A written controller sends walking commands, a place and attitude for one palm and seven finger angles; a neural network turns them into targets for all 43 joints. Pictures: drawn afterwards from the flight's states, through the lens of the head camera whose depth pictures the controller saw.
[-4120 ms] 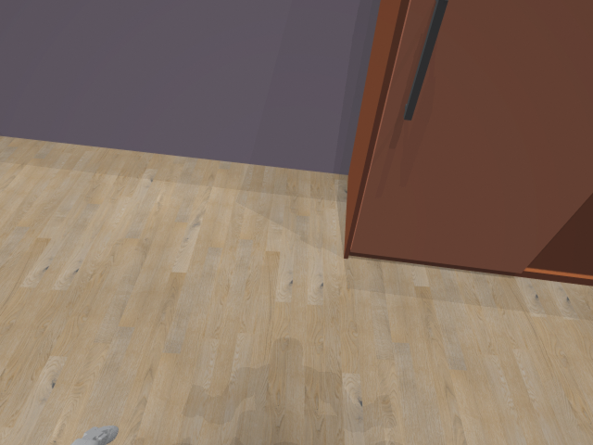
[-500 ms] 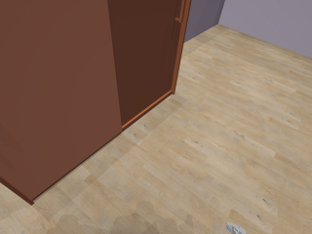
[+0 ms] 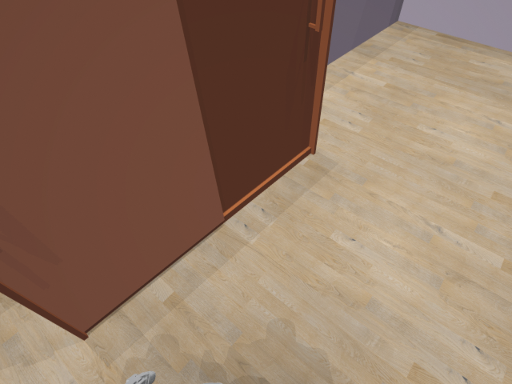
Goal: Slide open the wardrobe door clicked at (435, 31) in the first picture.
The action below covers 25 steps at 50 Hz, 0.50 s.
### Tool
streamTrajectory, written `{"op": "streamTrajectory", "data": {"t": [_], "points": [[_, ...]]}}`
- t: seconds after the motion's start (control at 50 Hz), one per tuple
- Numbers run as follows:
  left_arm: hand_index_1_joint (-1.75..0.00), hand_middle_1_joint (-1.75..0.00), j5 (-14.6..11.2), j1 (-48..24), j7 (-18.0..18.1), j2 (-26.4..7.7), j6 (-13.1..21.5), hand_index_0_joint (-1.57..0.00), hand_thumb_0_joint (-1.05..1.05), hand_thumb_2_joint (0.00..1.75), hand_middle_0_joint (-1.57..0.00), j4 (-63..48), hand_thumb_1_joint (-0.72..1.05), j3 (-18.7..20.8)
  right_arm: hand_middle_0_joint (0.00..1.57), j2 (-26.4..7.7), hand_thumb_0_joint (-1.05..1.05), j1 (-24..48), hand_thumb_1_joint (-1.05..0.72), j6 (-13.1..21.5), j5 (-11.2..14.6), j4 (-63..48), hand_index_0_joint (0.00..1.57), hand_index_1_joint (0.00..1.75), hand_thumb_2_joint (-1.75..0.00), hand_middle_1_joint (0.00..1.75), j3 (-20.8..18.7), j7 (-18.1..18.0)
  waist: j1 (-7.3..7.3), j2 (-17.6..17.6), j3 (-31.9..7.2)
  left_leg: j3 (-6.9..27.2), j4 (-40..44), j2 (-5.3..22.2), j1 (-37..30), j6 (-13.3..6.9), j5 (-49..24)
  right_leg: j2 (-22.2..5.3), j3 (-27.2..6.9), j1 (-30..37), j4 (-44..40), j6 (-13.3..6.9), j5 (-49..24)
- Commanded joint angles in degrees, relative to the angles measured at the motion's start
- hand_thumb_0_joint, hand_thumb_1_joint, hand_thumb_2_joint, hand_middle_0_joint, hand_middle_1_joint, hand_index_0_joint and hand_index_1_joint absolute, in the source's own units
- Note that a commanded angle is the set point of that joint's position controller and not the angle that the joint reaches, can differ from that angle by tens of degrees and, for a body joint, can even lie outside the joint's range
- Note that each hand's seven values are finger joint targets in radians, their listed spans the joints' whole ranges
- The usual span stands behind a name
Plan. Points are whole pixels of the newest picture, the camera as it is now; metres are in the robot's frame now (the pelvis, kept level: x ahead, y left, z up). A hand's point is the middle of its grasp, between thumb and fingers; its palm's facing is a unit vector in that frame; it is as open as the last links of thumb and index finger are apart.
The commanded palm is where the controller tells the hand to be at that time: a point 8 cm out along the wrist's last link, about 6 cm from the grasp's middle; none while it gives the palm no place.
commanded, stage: turn to face it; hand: left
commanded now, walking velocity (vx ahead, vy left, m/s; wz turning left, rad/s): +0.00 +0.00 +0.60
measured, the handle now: out of the picture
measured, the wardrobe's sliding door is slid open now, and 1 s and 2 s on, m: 0.00 0.00 0.00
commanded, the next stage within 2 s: take the last steps up to it in 1.14 s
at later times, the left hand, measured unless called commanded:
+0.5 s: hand out of the picture -0.05 +0.25 -0.19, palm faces +0.37 -0.90 -0.23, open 7.4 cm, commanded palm none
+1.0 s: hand out of the picture +0.01 +0.23 -0.14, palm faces +0.53 -0.80 -0.28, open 7.4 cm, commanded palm none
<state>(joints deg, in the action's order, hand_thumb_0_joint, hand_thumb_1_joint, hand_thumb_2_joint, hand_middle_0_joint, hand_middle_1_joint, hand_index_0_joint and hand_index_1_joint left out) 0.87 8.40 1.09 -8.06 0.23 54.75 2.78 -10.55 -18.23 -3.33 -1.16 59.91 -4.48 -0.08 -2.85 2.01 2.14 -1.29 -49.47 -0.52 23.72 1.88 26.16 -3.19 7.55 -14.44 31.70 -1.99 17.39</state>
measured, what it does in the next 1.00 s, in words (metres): steps on the spot, turning left: left foot, then right foot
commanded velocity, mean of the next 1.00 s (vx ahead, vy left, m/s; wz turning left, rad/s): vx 0.00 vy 0.00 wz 0.54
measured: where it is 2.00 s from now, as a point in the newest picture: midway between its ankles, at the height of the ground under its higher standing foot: outside the picture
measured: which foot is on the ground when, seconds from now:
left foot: up 0.00-0.38, down 0.40-0.90, up 0.92-1.00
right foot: down 0.00-0.40, up 0.42-0.88, down 0.90-1.00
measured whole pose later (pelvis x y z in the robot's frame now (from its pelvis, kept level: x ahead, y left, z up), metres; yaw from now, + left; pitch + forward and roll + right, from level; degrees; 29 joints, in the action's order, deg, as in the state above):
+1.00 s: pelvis +0.01 +0.00 +0.00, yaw +34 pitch +0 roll +1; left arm 0.8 7.8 1.1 -10.3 -0.9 49.3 2.0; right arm -14.0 -13.6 -4.4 -1.4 54.3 -5.6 0.7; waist -2.5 3.2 3.1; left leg 3.6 -54.4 -3.9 27.2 1.7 25.4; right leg -2.8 4.5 -13.4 31.5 -0.4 18.3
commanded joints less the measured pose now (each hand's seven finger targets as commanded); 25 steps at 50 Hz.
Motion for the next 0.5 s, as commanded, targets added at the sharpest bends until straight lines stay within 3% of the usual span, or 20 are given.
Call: {"op": "streamTrajectory", "data": {"t": [0.0,0.02,0.06,0.14,0.2,0.28,0.32,0.34,0.36,0.38,0.4,0.42,0.44,0.46,0.48], "points": [[-0.3,-0.3,0.09,1.59,1.31,-9.42,0.78,-0.2,0.0,0.9,-0.2,-3.99,0.9,1.79,0.2,-4.4,0.0,1.27,-0.9,0.7,-0.36,-4.89,0.2,0.3,-0.9,0.3,-1.32,0.65,1.25,-10.15,0.28,0.76,-19.92,4.15,11.06,1.84,-2.61,-16.64,-7.7,5.48,-13.3,-3.02,-23.98],[-0.3,-0.3,0.07,2.49,1.24,-9.04,0.92,-0.2,0.0,0.9,-0.2,-3.84,0.9,1.67,0.2,-4.02,0.0,1.46,-0.9,0.61,-0.31,-4.86,0.2,0.3,-0.9,0.3,-1.3,0.76,1.44,-10.14,0.3,0.21,-20.21,4.16,11.36,2.14,-4.01,-15.99,-5.09,6.25,-12.7,-2.62,-26.48],[-0.3,-0.3,0.17,4.65,1.25,-9.29,0.99,-0.2,0.0,0.9,-0.2,-3.35,0.9,1.58,0.2,-4.04,0.0,3.36,-0.9,0.36,-0.19,-5.59,0.2,0.3,-0.9,0.3,-1.27,1.01,2.29,-10.38,0.08,-0.7,-18.79,4.33,11.38,2.64,-5.08,-15.66,-3.13,7.82,-12.31,-2.5,-28.92],[-0.3,-0.3,0.52,6.81,1.29,-10.88,0.6,-0.2,0.0,0.9,-0.2,-3.6,0.9,2.03,0.2,-4.58,0.0,8.04,-0.9,-0.05,-0.25,-7.72,0.2,0.3,-0.9,0.3,-0.98,1.22,3.57,-11.77,-0.07,-2.22,-13.56,5.07,10.39,3.05,-4.4,-17.36,-1.42,9.15,-11.76,-3.85,-28.42],[-0.3,-0.3,0.85,6.23,1.15,-12.84,0.12,-0.2,0.0,0.9,-0.2,-4.06,0.9,2.43,0.2,-4.84,0.0,11.46,-0.9,0.05,-0.1,-9.63,0.2,0.3,-0.9,0.3,-0.58,1.56,4.09,-12.33,0.86,-3.89,-5.78,5.46,7.25,2.59,-3.36,-18.55,0.06,7.59,-11.19,-4.31,-25.67],[-0.3,-0.3,1.05,7.3,0.8,-15.06,-0.46,-0.2,0.0,0.9,-0.2,-4.1,0.9,3.17,0.2,-5.23,0.0,13.4,-0.9,0.84,0.1,-11.59,0.2,0.3,-0.9,0.3,-0.02,1.8,5.29,-14.2,-1.52,-6.73,4.79,4.62,1.76,1.08,-2.69,-19.77,1.72,9.22,-7.1,-3.86,-27.92],[-0.3,-0.3,0.81,7.02,0.52,-15.91,-0.57,-0.2,0.0,0.9,-0.2,-4.19,0.9,3.46,0.2,-6.37,0.0,11.24,-0.9,1.33,0.03,-11.81,0.2,0.3,-0.9,0.3,-0.24,1.71,3.93,-11.95,-4.04,-8.2,12.6,3.45,-3.45,0.3,-6.72,-19.33,3.75,9.64,-2.26,-2.29,-29.29],[-0.3,-0.3,0.41,6.93,0.31,-16.11,-0.66,-0.2,0.0,0.9,-0.2,-4.29,0.9,3.56,0.2,-7.9,0.0,8.61,-0.9,1.69,-0.19,-11.34,0.2,0.3,-0.9,0.3,-0.65,1.66,2.23,-9.39,-6.32,-8.19,18.95,2.92,-9.88,-0.28,-12.37,-18.18,5.5,7.56,3.87,-0.43,-28.69],[-0.3,-0.3,0.03,6.68,0.03,-14.81,-0.81,-0.2,0.0,0.9,-0.2,-5.1,0.9,3.4,0.2,-12.44,0.0,3.71,-0.9,2.29,-0.32,-10.61,0.2,0.3,-0.9,0.3,-1.75,1.45,-0.56,0.9,-9.94,0.49,25.33,8.64,-21.57,-3.21,-24.56,-15.03,6.65,-1.68,16.15,2.97,-19.88],[-0.3,-0.3,-0.45,4.16,-0.47,-10.65,-0.85,-0.2,0.0,0.9,-0.2,-8.26,0.9,2.31,0.2,-19.55,0.0,-0.04,-0.9,2.69,-0.17,-10.47,0.2,0.3,-0.9,0.3,-3.45,0.92,-2.89,19.51,-10.35,21.81,27.51,24.7,-28.7,-11.52,-50.89,-5.79,5.6,-19.09,29.91,7.95,19.17],[-0.3,-0.3,0.14,1.54,0.01,-11.56,-1.71,-0.2,0.0,0.9,-0.2,-9.45,0.9,2.0,0.2,-20.16,0.0,-2.22,-0.9,2.2,0.53,-8.88,0.2,0.3,-0.9,0.3,-3.22,0.59,-3.06,13.11,-12.03,20.28,26.89,27.84,-27.58,-15.31,-55.86,-5.3,-1.98,-20.17,35.05,7.23,22.18],[-0.3,-0.3,0.31,0.19,0.27,-11.61,-2.17,-0.2,0.0,0.9,-0.2,-8.82,0.9,2.08,0.2,-18.27,0.0,-0.16,-0.9,2.32,0.29,-8.82,0.2,0.3,-0.9,0.3,-2.77,0.15,-2.54,11.37,-9.86,16.89,27.99,24.48,-23.51,-14.48,-46.32,-6.12,-4.2,-19.63,36.06,6.9,19.02],[-0.3,-0.3,0.12,-0.27,0.12,-11.29,-2.16,-0.2,0.0,0.9,-0.2,-8.5,0.9,2.58,0.2,-17.15,0.0,3.69,-0.9,2.43,0.02,-10.23,0.2,0.3,-0.9,0.3,-2.58,-0.3,-1.58,12.97,-7.22,17.23,28.52,21.79,-20.07,-13.52,-38.92,-5.8,-4.88,-20.93,37.04,7.11,15.58],[-0.3,-0.3,0.19,0.04,-0.32,-12.05,-2.11,-0.2,0.0,0.9,-0.2,-7.53,0.9,2.82,0.2,-15.24,0.0,7.32,-0.9,2.51,-0.03,-11.33,0.2,0.3,-0.9,0.3,-1.95,-0.46,-0.15,9.0,-5.56,14.75,28.92,19.39,-17.13,-12.02,-35.72,-5.82,-5.94,-20.15,37.44,7.34,11.0],[-0.3,-0.3,0.26,1.63,-0.57,-11.86,-2.17,-0.2,0.0,0.9,-0.2,-6.56,0.9,2.92,0.2,-14.56,0.0,9.79,-0.9,2.69,-0.14,-12.06,0.2,0.3,-0.9,0.3,-1.47,-0.43,1.35,7.7,-4.34,12.38,29.36,17.02,-15.02,-10.73,-34.79,-5.5,-6.05,-18.68,36.9,7.48,7.95]]}}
